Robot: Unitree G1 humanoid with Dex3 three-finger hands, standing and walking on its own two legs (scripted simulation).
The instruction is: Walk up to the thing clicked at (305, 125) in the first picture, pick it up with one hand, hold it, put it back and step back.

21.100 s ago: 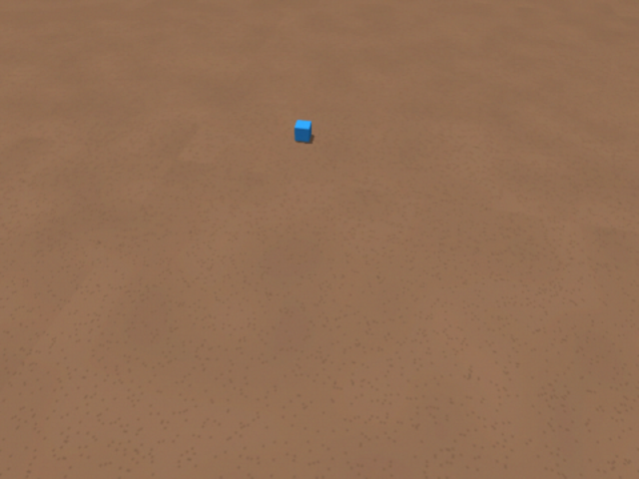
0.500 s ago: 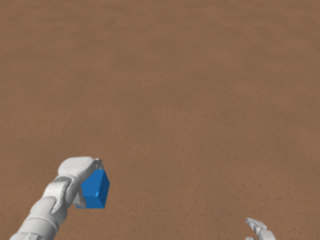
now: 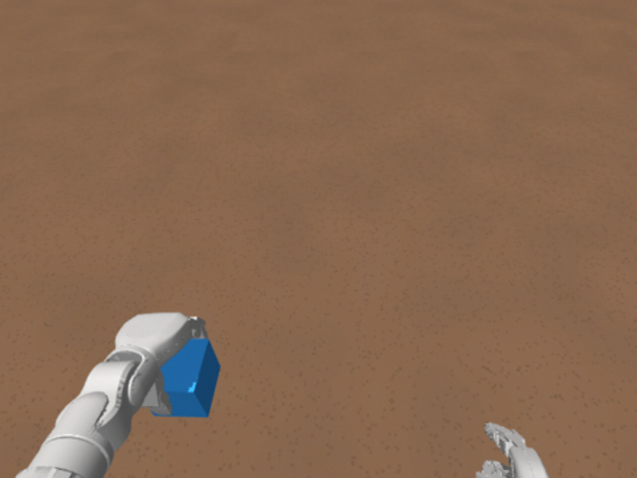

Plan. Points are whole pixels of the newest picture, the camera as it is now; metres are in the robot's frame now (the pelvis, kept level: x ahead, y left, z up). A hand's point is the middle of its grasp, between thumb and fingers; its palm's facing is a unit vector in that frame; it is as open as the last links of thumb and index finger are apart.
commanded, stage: hold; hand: left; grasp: from above
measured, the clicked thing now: (181, 377) +0.29 +0.21 -0.08
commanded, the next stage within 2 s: crouch in 0.30 s
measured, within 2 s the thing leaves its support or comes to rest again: neither
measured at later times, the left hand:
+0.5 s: hand (163, 360) +0.30 +0.23 -0.04, palm faces -0.49 -0.05 -0.87, open 10.6 cm
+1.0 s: hand (190, 389) +0.32 +0.24 -0.21, palm faces -0.45 +0.05 -0.89, open 10.6 cm
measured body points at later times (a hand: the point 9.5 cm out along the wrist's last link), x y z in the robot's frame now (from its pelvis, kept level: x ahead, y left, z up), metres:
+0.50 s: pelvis +0.01 +0.00 +0.00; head +0.03 -0.02 +0.45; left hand +0.32 +0.23 +0.01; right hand +0.15 -0.26 -0.12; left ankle +0.03 +0.12 -0.74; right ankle +0.02 -0.13 -0.74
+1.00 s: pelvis -0.02 +0.00 -0.10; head +0.09 +0.02 +0.34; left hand +0.34 +0.23 -0.16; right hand +0.08 -0.29 -0.21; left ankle +0.03 +0.12 -0.73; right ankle +0.02 -0.13 -0.73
